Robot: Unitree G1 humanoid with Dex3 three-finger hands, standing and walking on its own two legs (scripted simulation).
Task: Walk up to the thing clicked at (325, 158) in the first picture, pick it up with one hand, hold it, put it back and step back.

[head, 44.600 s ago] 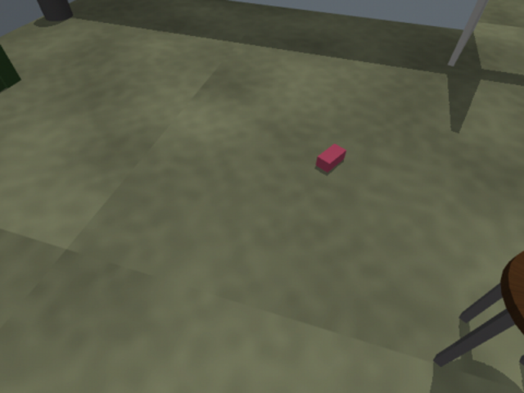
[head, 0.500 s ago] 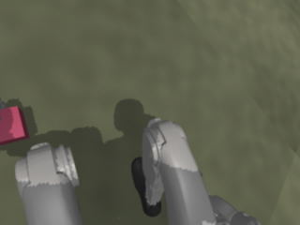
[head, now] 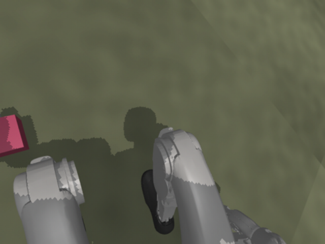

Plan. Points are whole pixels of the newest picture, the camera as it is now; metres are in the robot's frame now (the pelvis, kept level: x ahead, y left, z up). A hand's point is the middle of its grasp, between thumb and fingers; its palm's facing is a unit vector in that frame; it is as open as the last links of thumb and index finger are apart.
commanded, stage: close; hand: left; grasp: from above
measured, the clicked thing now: out of the picture +0.38 +0.32 -0.26
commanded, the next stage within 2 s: settle in 1.86 s
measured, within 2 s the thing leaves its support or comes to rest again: neither
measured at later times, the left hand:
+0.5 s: hand out of the picture +0.37 +0.31 -0.23, palm faces -0.45 -0.14 -0.88, open 11.5 cm
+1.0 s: hand out of the picture +0.38 +0.31 -0.23, palm faces -0.45 -0.14 -0.88, open 12.2 cm
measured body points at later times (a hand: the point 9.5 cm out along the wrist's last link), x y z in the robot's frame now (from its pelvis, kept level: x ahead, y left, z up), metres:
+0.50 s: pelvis +0.00 +0.00 +0.00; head +0.24 +0.12 +0.37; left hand +0.39 +0.32 -0.18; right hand +0.09 -0.27 -0.08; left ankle +0.06 +0.13 -0.26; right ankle +0.11 -0.13 -0.26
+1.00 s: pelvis +0.00 +0.00 +0.00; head +0.23 +0.12 +0.37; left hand +0.40 +0.32 -0.18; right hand +0.08 -0.26 -0.07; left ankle +0.06 +0.13 -0.26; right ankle +0.11 -0.13 -0.26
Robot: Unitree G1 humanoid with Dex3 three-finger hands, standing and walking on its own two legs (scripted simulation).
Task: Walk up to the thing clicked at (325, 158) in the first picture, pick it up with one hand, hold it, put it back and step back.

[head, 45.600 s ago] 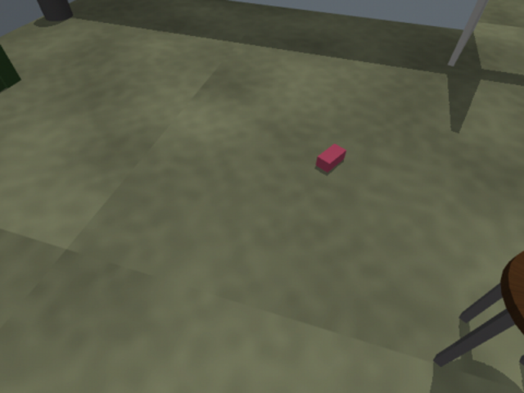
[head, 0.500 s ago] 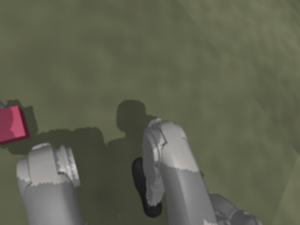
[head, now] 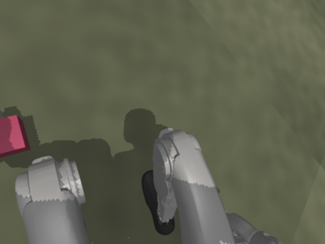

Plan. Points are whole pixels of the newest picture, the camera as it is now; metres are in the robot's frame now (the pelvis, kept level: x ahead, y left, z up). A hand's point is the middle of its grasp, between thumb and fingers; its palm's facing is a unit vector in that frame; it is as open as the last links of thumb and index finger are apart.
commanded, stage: close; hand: left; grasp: from above
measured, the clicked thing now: out of the picture +0.38 +0.32 -0.26
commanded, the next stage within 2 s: settle in 0.86 s
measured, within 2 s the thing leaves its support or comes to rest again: leaves its support in 1.36 s
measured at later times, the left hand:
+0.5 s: hand out of the picture +0.37 +0.31 -0.23, palm faces -0.45 -0.14 -0.88, open 12.0 cm
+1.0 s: hand out of the picture +0.37 +0.31 -0.23, palm faces -0.45 -0.14 -0.88, open 11.7 cm
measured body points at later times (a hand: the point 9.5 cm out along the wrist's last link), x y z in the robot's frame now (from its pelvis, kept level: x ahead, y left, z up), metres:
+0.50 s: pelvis +0.00 +0.00 +0.00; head +0.23 +0.12 +0.37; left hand +0.39 +0.32 -0.18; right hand +0.08 -0.27 -0.07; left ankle +0.06 +0.12 -0.26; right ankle +0.11 -0.13 -0.26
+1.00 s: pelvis +0.00 +0.00 +0.00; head +0.23 +0.11 +0.37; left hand +0.39 +0.32 -0.18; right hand +0.09 -0.27 -0.07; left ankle +0.06 +0.12 -0.26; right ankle +0.11 -0.13 -0.26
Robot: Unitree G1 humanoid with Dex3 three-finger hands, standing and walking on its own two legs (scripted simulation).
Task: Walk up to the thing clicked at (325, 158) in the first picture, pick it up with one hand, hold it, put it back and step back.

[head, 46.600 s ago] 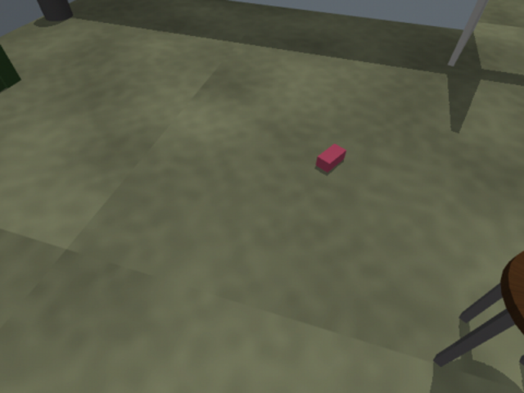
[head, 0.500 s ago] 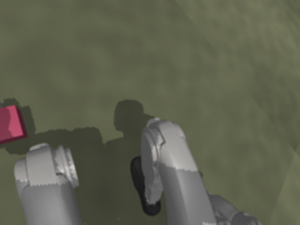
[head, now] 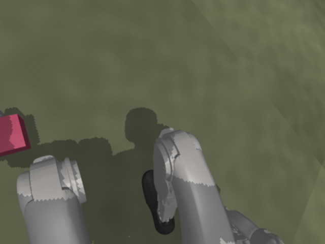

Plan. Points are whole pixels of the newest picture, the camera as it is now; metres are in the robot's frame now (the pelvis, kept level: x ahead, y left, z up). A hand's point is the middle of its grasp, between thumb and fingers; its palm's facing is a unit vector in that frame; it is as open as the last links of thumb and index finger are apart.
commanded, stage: settle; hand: left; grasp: from above
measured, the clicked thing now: out of the picture +0.38 +0.32 -0.26
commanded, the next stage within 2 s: lift in 0.80 s
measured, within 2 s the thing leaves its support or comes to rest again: leaves its support in 0.36 s
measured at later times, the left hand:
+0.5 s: hand out of the picture +0.38 +0.32 -0.18, palm faces -0.33 -0.12 -0.94, open 11.1 cm
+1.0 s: hand out of the picture +0.36 +0.32 -0.11, palm faces -0.40 -0.10 -0.91, open 11.1 cm
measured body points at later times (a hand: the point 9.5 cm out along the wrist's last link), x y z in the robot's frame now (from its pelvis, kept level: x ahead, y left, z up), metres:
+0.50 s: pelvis +0.01 +0.00 +0.02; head +0.22 +0.11 +0.40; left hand +0.40 +0.33 -0.13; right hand +0.11 -0.27 -0.07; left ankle +0.06 +0.13 -0.26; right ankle +0.11 -0.13 -0.26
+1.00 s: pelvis -0.01 -0.01 +0.05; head +0.20 +0.08 +0.44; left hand +0.38 +0.32 -0.06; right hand +0.12 -0.29 -0.05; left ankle +0.06 +0.13 -0.26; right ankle +0.11 -0.13 -0.26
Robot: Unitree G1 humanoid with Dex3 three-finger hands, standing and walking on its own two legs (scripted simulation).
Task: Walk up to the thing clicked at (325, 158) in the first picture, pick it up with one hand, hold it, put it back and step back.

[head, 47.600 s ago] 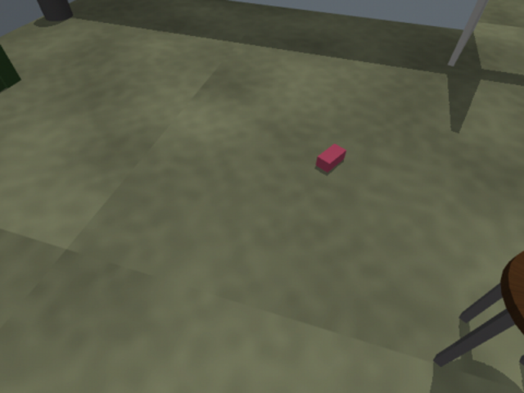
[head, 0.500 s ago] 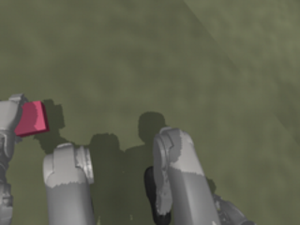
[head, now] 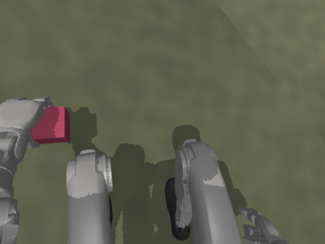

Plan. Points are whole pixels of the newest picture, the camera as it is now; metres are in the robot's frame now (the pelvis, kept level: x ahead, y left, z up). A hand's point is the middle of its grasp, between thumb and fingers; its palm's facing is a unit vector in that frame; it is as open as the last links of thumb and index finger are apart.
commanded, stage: lift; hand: left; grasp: from above
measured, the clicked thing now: (34, 126) +0.41 +0.30 -0.20
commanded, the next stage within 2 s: hold in 1.56 s
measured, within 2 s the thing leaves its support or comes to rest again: neither
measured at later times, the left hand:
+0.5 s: hand out of the picture +0.36 +0.30 -0.03, palm faces -0.45 -0.08 -0.89, open 11.2 cm
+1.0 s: hand out of the picture +0.33 +0.27 +0.19, palm faces -0.46 -0.12 -0.88, open 11.2 cm
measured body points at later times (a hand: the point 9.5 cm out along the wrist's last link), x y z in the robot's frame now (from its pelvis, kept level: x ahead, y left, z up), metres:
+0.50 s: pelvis +0.00 +0.01 +0.10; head +0.18 +0.06 +0.50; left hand +0.37 +0.30 +0.02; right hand +0.13 -0.27 -0.02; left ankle +0.08 +0.13 -0.31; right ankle +0.11 -0.13 -0.31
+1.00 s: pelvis +0.03 +0.01 +0.27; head +0.13 +0.03 +0.71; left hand +0.35 +0.27 +0.24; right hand +0.18 -0.25 +0.16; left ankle +0.08 +0.13 -0.31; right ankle +0.11 -0.13 -0.31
